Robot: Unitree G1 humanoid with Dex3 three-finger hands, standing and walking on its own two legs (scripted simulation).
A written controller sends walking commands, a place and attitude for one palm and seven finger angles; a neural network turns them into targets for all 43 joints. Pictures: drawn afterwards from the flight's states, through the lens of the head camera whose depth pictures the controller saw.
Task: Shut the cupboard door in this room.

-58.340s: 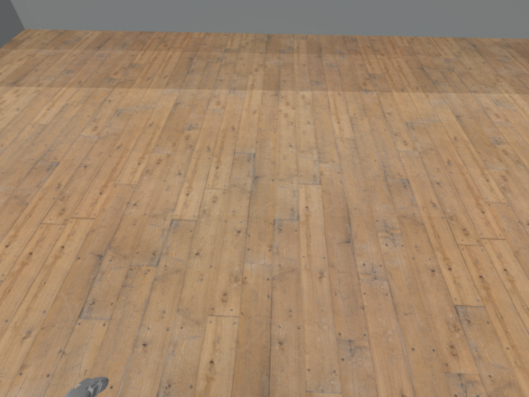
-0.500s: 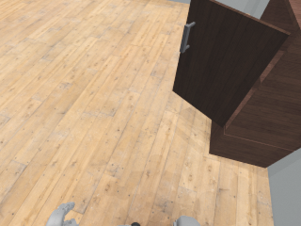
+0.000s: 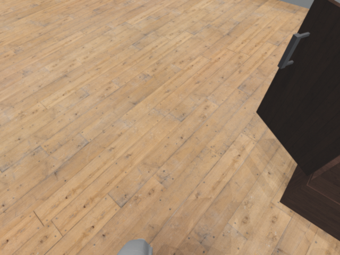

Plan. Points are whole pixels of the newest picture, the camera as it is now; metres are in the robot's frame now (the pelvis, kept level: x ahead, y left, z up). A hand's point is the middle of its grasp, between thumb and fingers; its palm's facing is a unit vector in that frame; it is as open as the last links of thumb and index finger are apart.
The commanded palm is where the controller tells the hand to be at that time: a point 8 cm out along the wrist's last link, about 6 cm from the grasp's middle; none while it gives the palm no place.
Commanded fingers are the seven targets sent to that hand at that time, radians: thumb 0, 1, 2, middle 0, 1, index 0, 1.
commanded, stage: walk to a spot facing it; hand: left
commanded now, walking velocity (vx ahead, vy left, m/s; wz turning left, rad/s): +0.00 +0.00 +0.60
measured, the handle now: (293, 50) +0.79 -0.40 -0.01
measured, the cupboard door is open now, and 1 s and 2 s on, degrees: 59 59 59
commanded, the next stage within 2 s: turn to face it in 1.20 s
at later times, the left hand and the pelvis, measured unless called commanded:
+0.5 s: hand out of the picture +0.11 +0.24 -0.15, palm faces +0.24 -0.92 -0.30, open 7.4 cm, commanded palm none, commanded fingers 0.00 0.90 0.90 -0.20 -0.30 -0.20 -0.30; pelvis +0.05 +0.00 -0.01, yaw +15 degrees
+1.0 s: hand out of the picture +0.04 +0.19 -0.20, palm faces +0.62 -0.77 -0.17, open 7.4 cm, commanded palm none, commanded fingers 0.00 0.90 0.90 -0.20 -0.30 -0.20 -0.30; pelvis +0.20 +0.09 -0.03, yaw +36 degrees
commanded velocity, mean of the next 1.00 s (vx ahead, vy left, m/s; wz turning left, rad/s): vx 0.25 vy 0.00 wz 0.60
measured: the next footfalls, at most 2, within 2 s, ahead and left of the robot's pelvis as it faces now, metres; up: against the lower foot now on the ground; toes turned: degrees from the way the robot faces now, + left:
left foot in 0.10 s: +0.02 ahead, +0.13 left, +0.00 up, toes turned +8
right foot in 0.48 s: +0.13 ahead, -0.10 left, +0.00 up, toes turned +11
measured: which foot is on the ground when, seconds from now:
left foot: up 0.00-0.08, down 0.10-0.48, up 0.50-0.92, down 0.94-1.00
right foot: down 0.00-0.10, up 0.12-0.46, down 0.48-0.96, up 0.98-1.00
